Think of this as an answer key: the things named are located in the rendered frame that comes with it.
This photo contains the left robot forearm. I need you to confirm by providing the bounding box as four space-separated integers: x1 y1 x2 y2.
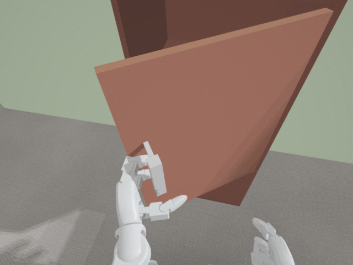
112 222 151 265

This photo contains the left robot hand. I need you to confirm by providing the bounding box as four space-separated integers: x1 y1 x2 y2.
116 155 187 226

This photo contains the cupboard door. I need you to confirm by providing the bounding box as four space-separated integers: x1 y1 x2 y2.
94 8 333 207

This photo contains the right robot hand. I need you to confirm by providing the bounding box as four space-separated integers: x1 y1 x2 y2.
251 218 295 265

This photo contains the handle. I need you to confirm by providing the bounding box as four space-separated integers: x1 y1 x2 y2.
143 141 167 196

